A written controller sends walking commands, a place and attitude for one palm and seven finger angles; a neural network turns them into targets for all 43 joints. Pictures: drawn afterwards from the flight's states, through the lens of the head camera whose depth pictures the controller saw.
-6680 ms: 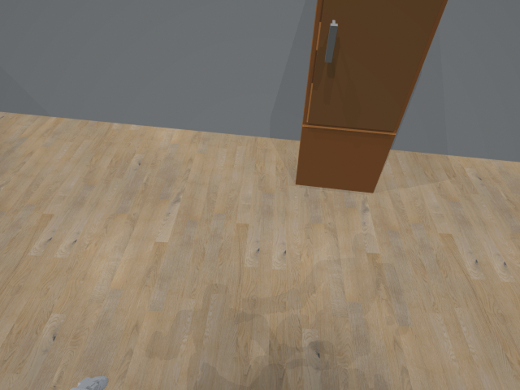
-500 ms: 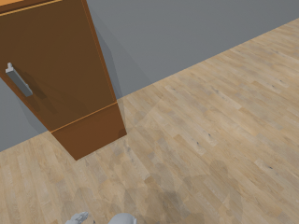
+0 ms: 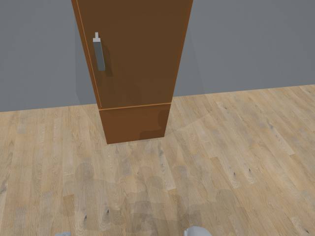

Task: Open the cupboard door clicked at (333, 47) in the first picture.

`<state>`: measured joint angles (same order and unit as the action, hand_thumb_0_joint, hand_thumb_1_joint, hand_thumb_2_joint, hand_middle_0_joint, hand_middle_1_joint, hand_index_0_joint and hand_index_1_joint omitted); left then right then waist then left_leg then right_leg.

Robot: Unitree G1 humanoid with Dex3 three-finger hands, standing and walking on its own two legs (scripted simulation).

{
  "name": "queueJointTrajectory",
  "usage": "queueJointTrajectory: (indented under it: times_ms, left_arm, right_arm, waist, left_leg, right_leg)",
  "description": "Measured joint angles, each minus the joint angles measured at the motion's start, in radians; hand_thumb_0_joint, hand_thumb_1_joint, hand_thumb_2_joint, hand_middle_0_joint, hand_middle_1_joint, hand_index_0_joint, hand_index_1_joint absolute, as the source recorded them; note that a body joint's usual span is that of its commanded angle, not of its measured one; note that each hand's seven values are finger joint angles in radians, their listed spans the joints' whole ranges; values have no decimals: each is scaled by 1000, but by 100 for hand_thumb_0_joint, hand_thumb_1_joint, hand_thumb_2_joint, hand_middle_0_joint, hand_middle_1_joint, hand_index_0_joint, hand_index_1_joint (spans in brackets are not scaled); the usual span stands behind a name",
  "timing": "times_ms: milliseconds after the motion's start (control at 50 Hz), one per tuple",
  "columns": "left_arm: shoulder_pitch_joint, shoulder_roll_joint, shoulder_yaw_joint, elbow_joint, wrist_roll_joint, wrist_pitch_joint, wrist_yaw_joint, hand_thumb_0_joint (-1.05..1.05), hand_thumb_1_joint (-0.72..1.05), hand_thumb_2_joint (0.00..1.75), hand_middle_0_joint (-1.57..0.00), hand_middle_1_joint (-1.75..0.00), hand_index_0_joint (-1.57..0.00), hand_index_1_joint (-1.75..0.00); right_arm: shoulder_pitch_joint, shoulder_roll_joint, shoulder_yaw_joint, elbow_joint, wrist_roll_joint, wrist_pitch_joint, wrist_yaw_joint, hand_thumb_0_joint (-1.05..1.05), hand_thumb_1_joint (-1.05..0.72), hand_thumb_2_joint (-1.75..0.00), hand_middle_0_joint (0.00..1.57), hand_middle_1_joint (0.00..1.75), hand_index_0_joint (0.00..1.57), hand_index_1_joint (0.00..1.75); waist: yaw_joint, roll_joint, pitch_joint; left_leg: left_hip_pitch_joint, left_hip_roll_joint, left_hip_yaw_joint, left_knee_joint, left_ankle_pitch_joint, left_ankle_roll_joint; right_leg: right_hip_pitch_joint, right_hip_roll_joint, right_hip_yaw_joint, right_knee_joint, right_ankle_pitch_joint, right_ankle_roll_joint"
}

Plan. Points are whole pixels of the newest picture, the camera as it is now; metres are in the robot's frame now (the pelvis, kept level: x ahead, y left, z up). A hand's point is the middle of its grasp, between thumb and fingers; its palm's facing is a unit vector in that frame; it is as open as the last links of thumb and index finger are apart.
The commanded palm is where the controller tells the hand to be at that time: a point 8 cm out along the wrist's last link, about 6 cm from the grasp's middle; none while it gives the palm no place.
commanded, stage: turn to face it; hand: left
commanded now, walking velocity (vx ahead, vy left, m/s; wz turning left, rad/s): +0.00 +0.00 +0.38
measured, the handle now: (99, 51) +0.72 +0.28 +0.02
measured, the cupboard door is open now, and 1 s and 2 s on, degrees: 0 0 0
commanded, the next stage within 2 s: take the last steps up to it in 0.34 s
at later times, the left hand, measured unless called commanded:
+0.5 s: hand out of the picture +0.03 +0.14 -0.15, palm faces +0.21 -0.94 -0.27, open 7.4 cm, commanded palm none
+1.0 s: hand out of the picture -0.04 +0.17 -0.18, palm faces +0.27 -0.95 -0.13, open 7.4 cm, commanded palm none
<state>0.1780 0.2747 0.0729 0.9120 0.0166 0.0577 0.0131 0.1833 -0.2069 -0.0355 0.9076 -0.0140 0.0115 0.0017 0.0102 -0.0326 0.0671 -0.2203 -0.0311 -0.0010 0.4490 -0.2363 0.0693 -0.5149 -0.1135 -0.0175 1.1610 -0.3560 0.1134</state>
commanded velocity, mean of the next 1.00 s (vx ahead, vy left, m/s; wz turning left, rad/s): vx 0.17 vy -0.05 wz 0.09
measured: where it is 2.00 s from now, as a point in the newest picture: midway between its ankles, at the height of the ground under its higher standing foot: (157, 230)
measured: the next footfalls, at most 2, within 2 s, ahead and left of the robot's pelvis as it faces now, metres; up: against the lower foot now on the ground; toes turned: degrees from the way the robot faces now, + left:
right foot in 0.30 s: +0.06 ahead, -0.15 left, +0.00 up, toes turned +4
left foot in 0.78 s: -0.01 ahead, +0.09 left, +0.00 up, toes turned +18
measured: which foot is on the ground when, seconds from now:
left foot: down 0.00-0.32, up 0.34-0.76, down 0.78-1.00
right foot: up 0.00-0.28, down 0.30-0.78, up 0.80-1.00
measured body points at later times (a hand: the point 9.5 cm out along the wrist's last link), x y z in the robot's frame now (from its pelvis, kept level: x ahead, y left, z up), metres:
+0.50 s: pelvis -0.01 -0.06 +0.00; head +0.00 -0.10 +0.44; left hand +0.02 +0.19 -0.13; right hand +0.06 -0.31 -0.17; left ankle -0.06 +0.08 -0.66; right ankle +0.02 -0.15 -0.74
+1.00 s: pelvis +0.04 +0.01 +0.00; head +0.02 +0.04 +0.45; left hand -0.05 +0.22 -0.17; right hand +0.07 -0.22 -0.14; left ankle -0.05 +0.08 -0.74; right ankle +0.10 -0.14 -0.66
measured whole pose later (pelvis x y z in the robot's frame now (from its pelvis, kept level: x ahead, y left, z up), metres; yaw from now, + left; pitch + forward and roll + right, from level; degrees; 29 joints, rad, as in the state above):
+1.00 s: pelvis +0.04 +0.01 +0.00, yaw +11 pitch -2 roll -2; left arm 0.37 0.20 0.06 1.12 0.03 0.02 -0.02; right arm 0.36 -0.13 -0.03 1.08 -0.02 -0.05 -0.03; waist 0.02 -0.04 0.00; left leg -0.01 0.04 0.12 0.32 -0.29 0.02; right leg -0.53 -0.09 -0.05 1.06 -0.23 0.02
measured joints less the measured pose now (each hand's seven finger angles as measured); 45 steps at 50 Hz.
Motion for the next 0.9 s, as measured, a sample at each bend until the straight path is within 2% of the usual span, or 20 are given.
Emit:
queueJointTrajectory:
  times_ms: [120, 220, 260, 300, 320, 340, 380, 440, 500, 560, 640, 700, 760, 780, 840, 900]
  left_arm:
    - [-34, -19, -8, -7, -4, 3, 6, 0, 91, 90, -20, -30, -20, -30]
    - [-55, -47, -20, -15, -9, 0, 10, 0, 91, 90, -20, -30, -20, -30]
    - [-54, -60, -26, -21, -12, -10, 11, 0, 91, 90, -20, -30, -20, -30]
    - [-43, -68, -33, -27, -13, -26, 11, 0, 91, 90, -20, -30, -20, -30]
    - [-37, -74, -35, -25, -10, -37, 13, 0, 91, 90, -20, -30, -20, -30]
    - [-32, -84, -40, -21, -5, -45, 14, 0, 91, 90, -20, -30, -20, -30]
    - [-16, -98, -51, -16, -2, -47, 12, 0, 91, 90, -20, -30, -20, -30]
    - [16, -114, -53, -5, -4, -44, 13, 0, 91, 90, -21, -30, -20, -30]
    - [47, -123, -53, 15, -3, -48, 12, 0, 90, 90, -21, -30, -20, -30]
    - [86, -129, -52, 41, 1, -62, 9, 0, 90, 90, -21, -30, -20, -30]
    - [151, -127, -49, 85, 10, -77, 4, 0, 91, 90, -21, -30, -20, -30]
    - [197, -119, -45, 126, 16, -79, -2, 0, 91, 90, -21, -30, -20, -30]
    - [238, -110, -38, 171, 11, -71, -7, 0, 91, 90, -21, -30, -20, -30]
    - [253, -110, -37, 184, 7, -66, -8, 0, 91, 90, -21, -30, -20, -30]
    - [275, -96, -31, 229, 5, -34, -15, 0, 91, 90, -20, -30, -20, -30]
    - [265, -90, -23, 245, 16, -19, -26, 1, 91, 90, -20, -30, -20, -30]
  right_arm:
    - [43, 20, -1, 17, -6, 6, 0, 0, -91, -90, 21, 30, 20, 30]
    - [71, 18, -7, 36, -12, 16, -3, 0, -91, -90, 21, 30, 20, 30]
    - [77, 12, -11, 45, -12, 21, -3, 0, -91, -90, 21, 30, 20, 30]
    - [87, 6, -15, 54, -8, 25, -3, 0, -91, -90, 21, 30, 20, 30]
    - [90, 0, -18, 59, -3, 25, -1, 0, -91, -90, 21, 30, 20, 30]
    - [87, -7, -24, 64, 0, 30, -2, 0, -91, -90, 21, 30, 20, 30]
    - [90, -17, -35, 69, -1, 45, -4, 0, -91, -90, 21, 30, 20, 30]
    - [88, -30, -45, 84, -6, 58, 4, 0, -91, -90, 21, 30, 20, 30]
    - [87, -39, -49, 97, -9, 59, 8, 0, -91, -90, 20, 30, 20, 30]
    - [91, -41, -48, 112, -16, 57, 12, 0, -91, -90, 20, 30, 20, 30]
    - [87, -31, -42, 131, -19, 49, 18, 0, -91, -90, 20, 30, 20, 30]
    - [72, -14, -35, 134, -16, 35, 18, 0, -91, -90, 20, 30, 19, 30]
    - [58, 5, -22, 127, -11, 4, 13, 0, -91, -90, 20, 30, 19, 30]
    - [57, 7, -17, 123, -10, -12, 10, 0, -91, -90, 20, 30, 20, 30]
    - [58, 48, -6, 123, -14, -38, 0, 0, -91, -90, 20, 30, 20, 30]
    - [102, 60, -5, 126, -14, -54, -22, 0, -94, -90, 21, 30, 20, 30]
  waist:
    - [-23, 7, -21]
    - [-45, 35, -22]
    - [-48, 49, -23]
    - [-44, 56, -30]
    - [-41, 66, -32]
    - [-41, 82, -29]
    - [-48, 94, -29]
    - [-40, 95, -34]
    - [-33, 95, -37]
    - [-18, 88, -49]
    - [9, 66, -70]
    - [34, 40, -79]
    - [48, 22, -82]
    - [48, 27, -86]
    - [37, -9, -86]
    - [13, -4, -93]
  left_leg:
    - [18, -31, -43, -20, 14, -1]
    - [5, -41, -78, 3, 10, -19]
    - [-8, -43, -89, 24, 3, -31]
    - [-32, -50, -96, 64, -15, -46]
    - [-52, -48, -99, 103, -33, -56]
    - [-80, -43, -103, 173, -107, -68]
    - [-147, -45, -89, 363, -219, -83]
    - [-217, -20, -59, 592, -196, -100]
    - [-235, 21, -53, 668, -129, -115]
    - [-214, 60, -45, 636, -94, -124]
    - [-153, 99, -5, 485, -117, -120]
    - [-95, 104, 32, 331, -169, -106]
    - [-10, 95, 72, 133, -131, -93]
    - [24, 96, 76, 60, -109, -86]
    - [51, 81, 103, 66, -90, -57]
    - [118, 82, 109, -9, -79, -48]
  right_leg:
    - [40, 21, 11, -121, -17, 4]
    - [116, 56, 4, -303, -63, -16]
    - [162, 73, 0, -408, -39, -28]
    - [233, 79, -8, -567, 62, -37]
    - [251, 85, -14, -608, 72, -66]
    - [249, 93, -26, -600, 69, -96]
    - [256, 84, -51, -593, 62, -133]
    - [283, 71, -75, -631, 79, -143]
    - [304, 66, -98, -668, 100, -143]
    - [321, 64, -117, -702, 115, -142]
    - [338, 61, -132, -742, 130, -136]
    - [340, 56, -133, -756, 134, -128]
    - [333, 53, -132, -730, 117, -111]
    - [319, 57, -132, -696, 96, -104]
    - [237, 50, -86, -468, -57, -113]
    - [133, 53, -67, -247, -23, -112]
